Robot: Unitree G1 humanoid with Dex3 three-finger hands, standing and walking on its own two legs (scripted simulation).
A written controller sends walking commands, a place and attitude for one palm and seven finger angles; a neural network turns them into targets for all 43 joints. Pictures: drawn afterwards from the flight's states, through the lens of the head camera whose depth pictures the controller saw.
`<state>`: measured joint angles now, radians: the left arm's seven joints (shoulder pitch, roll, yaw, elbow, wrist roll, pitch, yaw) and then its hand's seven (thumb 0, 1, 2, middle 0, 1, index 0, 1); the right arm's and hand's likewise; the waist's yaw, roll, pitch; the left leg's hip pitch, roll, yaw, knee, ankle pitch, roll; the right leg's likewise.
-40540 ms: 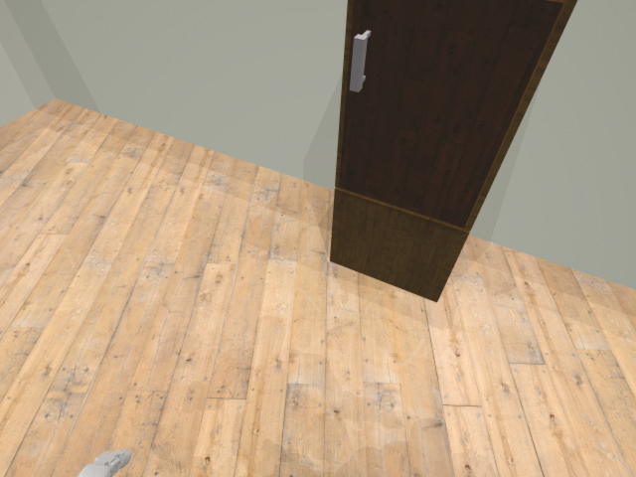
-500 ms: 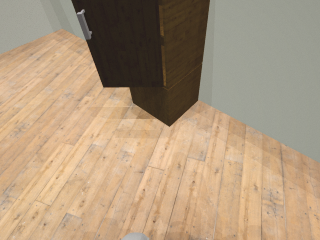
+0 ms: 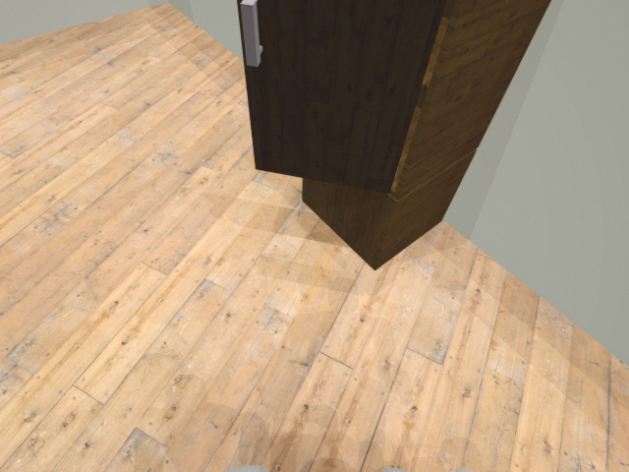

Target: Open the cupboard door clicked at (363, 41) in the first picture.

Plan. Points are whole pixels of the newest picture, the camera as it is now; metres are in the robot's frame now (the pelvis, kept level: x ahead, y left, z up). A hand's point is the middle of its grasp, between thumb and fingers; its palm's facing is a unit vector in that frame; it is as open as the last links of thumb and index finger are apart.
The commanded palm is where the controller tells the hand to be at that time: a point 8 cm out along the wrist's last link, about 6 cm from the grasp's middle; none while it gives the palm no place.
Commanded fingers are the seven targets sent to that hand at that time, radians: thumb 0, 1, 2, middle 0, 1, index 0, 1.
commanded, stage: take the last steps up to it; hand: left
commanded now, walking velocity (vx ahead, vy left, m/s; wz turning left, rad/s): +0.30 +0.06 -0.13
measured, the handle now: (254, 29) +0.88 +0.21 +0.09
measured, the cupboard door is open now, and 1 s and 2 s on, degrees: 39 39 39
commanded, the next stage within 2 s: come to a stop and stand still in 0.50 s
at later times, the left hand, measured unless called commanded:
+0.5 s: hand (235, 344) +0.32 +0.16 -0.16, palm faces -0.06 -0.99 -0.16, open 7.4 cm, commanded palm none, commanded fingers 0.00 0.90 0.90 -0.20 -0.30 -0.20 -0.30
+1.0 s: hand (192, 344) +0.31 +0.23 -0.17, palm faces -0.04 -0.98 -0.19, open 7.4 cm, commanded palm none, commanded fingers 0.00 0.90 0.90 -0.20 -0.30 -0.20 -0.30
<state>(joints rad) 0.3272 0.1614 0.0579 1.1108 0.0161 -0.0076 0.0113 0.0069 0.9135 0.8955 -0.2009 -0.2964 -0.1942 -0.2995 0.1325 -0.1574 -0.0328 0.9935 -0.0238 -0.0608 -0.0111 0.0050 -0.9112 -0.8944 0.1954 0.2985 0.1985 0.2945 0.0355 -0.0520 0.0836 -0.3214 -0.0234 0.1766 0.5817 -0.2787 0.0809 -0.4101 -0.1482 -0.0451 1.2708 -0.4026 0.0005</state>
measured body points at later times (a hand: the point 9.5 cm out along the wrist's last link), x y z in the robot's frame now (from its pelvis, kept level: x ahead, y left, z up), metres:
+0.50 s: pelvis +0.20 +0.01 +0.00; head +0.23 +0.00 +0.45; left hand +0.32 +0.21 -0.14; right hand +0.07 -0.19 -0.15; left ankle +0.05 +0.08 -0.66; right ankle +0.24 -0.09 -0.73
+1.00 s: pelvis +0.27 +0.05 +0.01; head +0.32 +0.07 +0.46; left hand +0.32 +0.29 -0.15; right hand +0.35 -0.18 -0.13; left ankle +0.33 +0.15 -0.73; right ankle +0.20 -0.07 -0.66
